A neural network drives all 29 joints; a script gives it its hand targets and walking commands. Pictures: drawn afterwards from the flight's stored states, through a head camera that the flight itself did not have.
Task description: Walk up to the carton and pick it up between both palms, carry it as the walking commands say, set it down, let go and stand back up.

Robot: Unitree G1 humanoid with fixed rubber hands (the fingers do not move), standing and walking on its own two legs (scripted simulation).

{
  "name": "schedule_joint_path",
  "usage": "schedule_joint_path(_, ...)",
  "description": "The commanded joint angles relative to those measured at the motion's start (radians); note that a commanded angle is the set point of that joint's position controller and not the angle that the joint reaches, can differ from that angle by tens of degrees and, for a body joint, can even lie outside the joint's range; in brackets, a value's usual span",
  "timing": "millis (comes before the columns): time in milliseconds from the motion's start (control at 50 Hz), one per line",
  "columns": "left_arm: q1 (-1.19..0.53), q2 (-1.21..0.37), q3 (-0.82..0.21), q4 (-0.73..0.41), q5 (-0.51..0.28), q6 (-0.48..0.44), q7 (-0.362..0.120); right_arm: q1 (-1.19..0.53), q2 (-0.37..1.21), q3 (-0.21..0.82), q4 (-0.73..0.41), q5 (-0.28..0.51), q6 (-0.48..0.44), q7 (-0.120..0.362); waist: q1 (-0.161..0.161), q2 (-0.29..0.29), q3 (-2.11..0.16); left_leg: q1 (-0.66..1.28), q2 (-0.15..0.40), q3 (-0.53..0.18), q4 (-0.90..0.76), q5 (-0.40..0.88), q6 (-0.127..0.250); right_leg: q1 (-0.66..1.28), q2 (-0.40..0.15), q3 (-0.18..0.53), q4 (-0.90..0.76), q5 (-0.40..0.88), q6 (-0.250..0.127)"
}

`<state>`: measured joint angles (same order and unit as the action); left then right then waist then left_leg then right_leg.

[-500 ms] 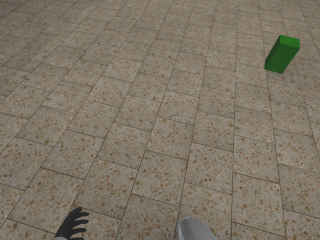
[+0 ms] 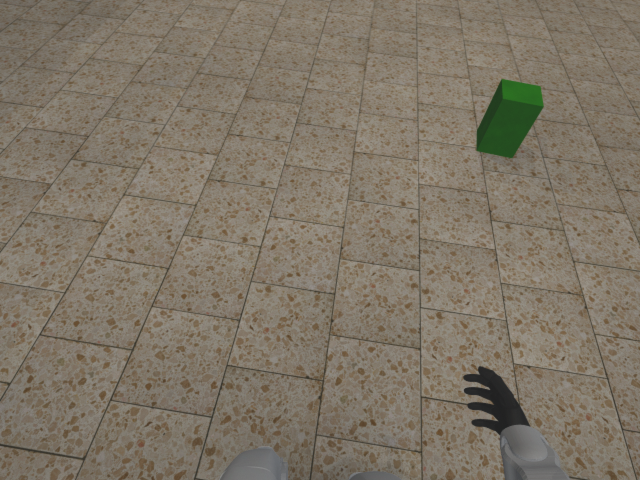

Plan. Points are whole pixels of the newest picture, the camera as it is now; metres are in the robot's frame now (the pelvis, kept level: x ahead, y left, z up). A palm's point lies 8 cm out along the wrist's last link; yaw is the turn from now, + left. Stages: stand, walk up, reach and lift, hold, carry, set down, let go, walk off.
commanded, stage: walk up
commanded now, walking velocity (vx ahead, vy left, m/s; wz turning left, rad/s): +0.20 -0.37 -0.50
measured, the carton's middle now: (507, 120) +1.63 -0.76 -0.60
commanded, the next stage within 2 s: none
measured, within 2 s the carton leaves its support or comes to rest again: neither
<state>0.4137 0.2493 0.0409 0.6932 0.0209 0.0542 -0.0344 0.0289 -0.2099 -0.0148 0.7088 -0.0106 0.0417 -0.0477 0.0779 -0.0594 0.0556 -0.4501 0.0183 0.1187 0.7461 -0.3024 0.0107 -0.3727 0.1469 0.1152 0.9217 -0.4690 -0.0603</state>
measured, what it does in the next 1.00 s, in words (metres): walks ahead, turning right: right foot, then left foot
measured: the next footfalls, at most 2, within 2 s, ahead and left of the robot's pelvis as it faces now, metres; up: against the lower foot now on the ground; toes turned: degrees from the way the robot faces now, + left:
right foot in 0.38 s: +0.28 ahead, -0.31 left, +0.00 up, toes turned -8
left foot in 0.68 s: +0.43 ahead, -0.10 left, +0.00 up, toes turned -8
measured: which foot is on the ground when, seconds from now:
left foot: down 0.00-0.38, up 0.40-0.66, down 0.68-1.00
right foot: up 0.00-0.36, down 0.38-0.68, up 0.70-1.00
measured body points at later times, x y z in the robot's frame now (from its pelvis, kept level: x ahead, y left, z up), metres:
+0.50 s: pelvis +0.23 -0.16 -0.01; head +0.26 -0.15 +0.44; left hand +0.37 +0.06 -0.14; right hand +0.23 -0.45 -0.13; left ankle +0.12 +0.01 -0.62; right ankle +0.24 -0.30 -0.71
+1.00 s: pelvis +0.47 -0.26 +0.02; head +0.52 -0.24 +0.47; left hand +0.67 -0.06 -0.12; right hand +0.34 -0.49 -0.09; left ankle +0.39 -0.09 -0.71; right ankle +0.51 -0.44 -0.66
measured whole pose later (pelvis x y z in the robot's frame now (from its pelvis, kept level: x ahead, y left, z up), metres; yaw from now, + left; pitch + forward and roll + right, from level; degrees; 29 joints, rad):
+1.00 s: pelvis +0.47 -0.26 +0.02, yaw -17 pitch +1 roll -3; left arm 0.16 0.25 0.03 0.83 0.02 0.01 -0.05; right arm 0.56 -0.22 -0.01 0.85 -0.01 -0.03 0.01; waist -0.02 -0.03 0.05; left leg -0.03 0.15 0.13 0.46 -0.44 -0.06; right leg -0.60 0.03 0.08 0.91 -0.26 0.01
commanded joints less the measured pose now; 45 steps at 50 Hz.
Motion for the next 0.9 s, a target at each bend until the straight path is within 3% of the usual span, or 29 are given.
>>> schedule_joint_path(0, -0.135, 0.109, 0.055, -0.042, 0.023, 0.001, -0.036, 0.293, -0.242, -0.104, 0.008, -0.008, -0.012, -0.034, -0.107, 0.112, 0.064, 0.367, 0.524, -0.352, -0.441, -0.077, 0.150, -0.525, -0.201, -0.005, 0.486, 0.015, 0.105)
schedule_joint_path(60, -0.123, 0.076, 0.047, -0.031, 0.007, -0.004, -0.045, 0.312, -0.204, -0.088, 0.042, -0.005, -0.052, -0.013, -0.091, 0.172, -0.019, 0.425, 0.428, -0.172, -0.434, 0.182, 0.112, -0.438, -0.220, -0.044, 0.434, 0.129, 0.095)
schedule_joint_path(140, -0.197, 0.043, 0.018, -0.010, -0.002, -0.019, -0.053, 0.409, -0.187, -0.090, 0.071, -0.003, -0.067, 0.012, -0.091, 0.238, -0.055, 0.550, 0.404, -0.044, -0.408, 0.434, 0.059, -0.459, -0.247, -0.110, 0.194, 0.189, 0.094)
schedule_joint_path(180, -0.272, 0.035, 0.009, 0.004, -0.009, -0.023, -0.056, 0.376, -0.186, -0.096, 0.045, -0.007, -0.065, 0.018, -0.078, 0.229, 0.063, 0.415, 0.380, 0.014, -0.454, 0.409, 0.041, -0.368, -0.231, -0.168, 0.022, 0.237, 0.089)
schedule_joint_path(240, -0.228, 0.034, -0.007, 0.029, -0.024, -0.035, -0.059, 0.394, -0.226, -0.095, 0.075, 0.000, -0.051, 0.034, -0.066, 0.369, 0.051, 0.395, 0.320, 0.073, -0.441, 0.417, 0.036, -0.144, -0.164, -0.283, -0.144, 0.176, 0.067)
schedule_joint_path(260, -0.196, 0.046, -0.001, 0.018, -0.023, -0.037, -0.059, 0.380, -0.260, -0.103, 0.081, 0.001, -0.045, 0.033, -0.042, 0.374, 0.018, 0.437, 0.341, 0.081, -0.353, 0.584, 0.028, -0.101, -0.175, -0.266, -0.177, 0.170, 0.035)
schedule_joint_path(280, -0.139, 0.066, -0.005, 0.052, -0.019, -0.049, -0.052, 0.380, -0.266, -0.094, 0.073, 0.005, -0.045, 0.040, -0.032, 0.321, -0.025, 0.450, 0.314, 0.084, -0.235, 0.633, 0.012, -0.041, -0.127, -0.281, -0.259, 0.173, 0.032)
schedule_joint_path(300, -0.034, 0.102, 0.008, 0.080, -0.018, -0.058, -0.038, 0.338, -0.291, -0.092, 0.084, 0.008, -0.040, 0.041, 0.027, 0.224, -0.109, 0.421, 0.281, 0.126, -0.073, 0.611, 0.004, 0.103, -0.106, -0.308, -0.284, 0.217, -0.003)
schedule_joint_path(320, 0.081, 0.145, 0.023, 0.143, -0.004, -0.068, -0.024, 0.295, -0.298, -0.082, 0.059, 0.001, -0.039, 0.043, 0.083, 0.142, -0.155, 0.326, 0.228, 0.112, 0.138, 0.518, -0.017, 0.229, -0.070, -0.243, -0.267, 0.171, -0.064)
schedule_joint_path(340, 0.249, 0.274, 0.054, 0.176, 0.016, -0.073, -0.011, 0.231, -0.267, -0.077, -0.010, -0.004, -0.044, 0.048, 0.133, -0.121, -0.225, 0.064, 0.094, 0.100, 0.502, -0.005, -0.072, 0.389, -0.288, 0.268, -0.454, 0.183, -0.143)
schedule_joint_path(360, 0.262, 0.333, 0.069, 0.169, 0.012, -0.077, -0.008, 0.164, -0.203, -0.061, -0.073, -0.009, -0.057, 0.064, 0.113, -0.247, -0.180, -0.253, -0.034, -0.003, 0.690, -0.413, -0.089, 0.473, -0.463, 0.696, -0.650, 0.210, -0.229)
schedule_joint_path(380, 0.203, 0.316, 0.067, 0.149, 0.008, -0.077, 0.005, 0.132, -0.173, -0.050, -0.093, -0.022, -0.069, 0.070, 0.085, -0.174, -0.122, -0.297, 0.039, -0.097, 0.713, -0.436, -0.066, 0.423, -0.475, 0.708, -0.670, 0.176, -0.227)
schedule_joint_path(420, 0.106, 0.237, 0.050, 0.153, 0.000, -0.103, 0.045, 0.133, -0.136, -0.049, -0.084, -0.024, -0.089, 0.073, 0.024, -0.069, -0.053, -0.258, 0.064, -0.138, 0.619, -0.331, -0.056, 0.325, -0.398, 0.585, -0.591, 0.258, -0.201)
schedule_joint_path(460, 0.006, 0.198, 0.035, 0.162, 0.001, -0.106, 0.053, 0.160, -0.141, -0.049, -0.054, -0.015, -0.089, 0.078, -0.019, -0.091, -0.040, -0.103, 0.096, -0.138, 0.451, -0.289, -0.048, 0.170, -0.358, 0.426, -0.618, 0.283, -0.160)
schedule_joint_path(480, 0.004, 0.194, 0.039, 0.159, -0.003, -0.108, 0.057, 0.161, -0.125, -0.047, -0.038, -0.013, -0.087, 0.081, -0.021, -0.137, 0.004, -0.109, 0.089, -0.112, 0.384, -0.265, -0.058, 0.134, -0.362, 0.441, -0.643, 0.248, -0.168)
schedule_joint_path(500, -0.025, 0.207, 0.038, 0.150, 0.001, -0.109, 0.054, 0.141, -0.122, -0.045, -0.028, -0.010, -0.078, 0.081, -0.029, -0.067, -0.019, -0.045, 0.076, -0.130, 0.306, -0.267, -0.050, 0.115, -0.365, 0.454, -0.646, 0.253, -0.178)
schedule_joint_path(520, -0.076, 0.175, 0.032, 0.136, 0.010, -0.104, 0.049, 0.114, -0.113, -0.046, -0.041, -0.011, -0.073, 0.082, -0.041, -0.147, 0.033, 0.016, 0.082, -0.073, 0.254, -0.241, -0.067, -0.011, -0.345, 0.376, -0.688, 0.242, -0.177)
schedule_joint_path(560, -0.186, 0.178, 0.024, 0.111, 0.012, -0.097, 0.043, 0.144, -0.108, -0.046, -0.016, -0.009, -0.073, 0.076, -0.112, -0.049, 0.110, 0.188, 0.060, -0.078, 0.053, -0.177, -0.077, -0.196, -0.297, 0.319, -0.683, 0.236, -0.162)
schedule_joint_path(580, -0.197, 0.175, 0.033, 0.114, 0.014, -0.089, 0.039, 0.185, -0.091, -0.039, -0.006, 0.000, -0.077, 0.072, -0.135, -0.114, 0.074, 0.283, 0.023, -0.026, -0.073, -0.101, -0.072, -0.187, -0.259, 0.289, -0.647, 0.294, -0.136)
schedule_joint_path(600, -0.217, 0.179, 0.036, 0.115, 0.003, -0.089, 0.036, 0.312, -0.106, -0.046, 0.043, 0.006, -0.078, 0.064, -0.201, -0.092, -0.009, 0.513, 0.057, -0.098, -0.213, 0.041, -0.068, -0.275, -0.220, 0.231, -0.519, 0.290, -0.090)
schedule_joint_path(620, -0.194, 0.140, 0.032, 0.065, -0.008, -0.095, 0.017, 0.479, -0.198, -0.092, 0.105, 0.005, -0.070, 0.036, -0.262, 0.124, -0.139, 0.732, 0.120, -0.147, -0.303, -0.003, -0.042, -0.366, -0.123, 0.108, -0.228, 0.296, -0.070)
schedule_joint_path(640, -0.195, 0.068, 0.028, 0.032, -0.004, -0.100, 0.007, 0.657, -0.353, -0.133, 0.157, -0.016, -0.080, 0.011, -0.261, 0.370, -0.206, 0.832, 0.496, -0.575, -0.492, -0.142, -0.021, -0.521, -0.065, -0.035, 0.163, 0.007, 0.013)
schedule_joint_path(660, -0.138, 0.081, 0.029, 0.041, -0.001, -0.090, 0.015, 0.598, -0.359, -0.127, 0.132, -0.012, -0.076, 0.018, -0.217, 0.316, -0.186, 0.742, 0.568, -0.667, -0.556, -0.293, 0.033, -0.488, -0.160, -0.007, 0.257, -0.029, 0.038)
schedule_joint_path(680, -0.171, 0.093, 0.043, 0.032, 0.006, -0.080, 0.001, 0.508, -0.352, -0.134, 0.108, -0.008, -0.065, 0.013, -0.183, 0.275, -0.095, 0.649, 0.569, -0.633, -0.561, -0.273, 0.069, -0.502, -0.178, 0.032, 0.334, 0.017, 0.043)
schedule_joint_path(720, -0.193, 0.082, 0.027, 0.072, 0.010, -0.077, -0.001, 0.382, -0.230, -0.092, 0.061, -0.011, -0.095, 0.032, -0.153, 0.183, -0.039, 0.572, 0.436, -0.432, -0.487, 0.034, 0.063, -0.466, -0.212, -0.024, 0.344, 0.141, 0.035)
schedule_joint_path(740, -0.210, 0.076, 0.027, 0.087, 0.011, -0.062, -0.020, 0.375, -0.199, -0.078, 0.070, -0.012, -0.100, 0.033, -0.123, 0.106, 0.006, 0.503, 0.402, -0.333, -0.468, 0.198, 0.020, -0.453, -0.224, -0.044, 0.344, 0.184, 0.053)
schedule_joint_path(760, -0.215, 0.062, 0.029, 0.066, 0.013, -0.051, -0.027, 0.416, -0.191, -0.076, 0.070, -0.007, -0.096, 0.031, -0.123, 0.151, 0.029, 0.498, 0.354, -0.268, -0.416, 0.357, -0.027, -0.447, -0.216, -0.069, 0.329, 0.207, 0.070)
schedule_joint_path(800, -0.208, 0.057, 0.020, 0.083, 0.005, -0.053, -0.022, 0.444, -0.196, -0.073, 0.072, 0.006, -0.110, 0.039, -0.126, 0.266, -0.023, 0.575, 0.340, -0.211, -0.374, 0.604, 0.009, -0.433, -0.215, -0.087, 0.289, 0.231, 0.080)
schedule_joint_path(880, -0.345, 0.060, -0.004, 0.077, -0.004, -0.076, -0.044, 0.420, -0.194, -0.086, 0.050, 0.002, -0.108, 0.043, -0.132, 0.286, -0.021, 0.523, 0.304, -0.098, -0.458, 0.549, 0.049, -0.352, -0.194, -0.176, -0.008, 0.263, 0.093)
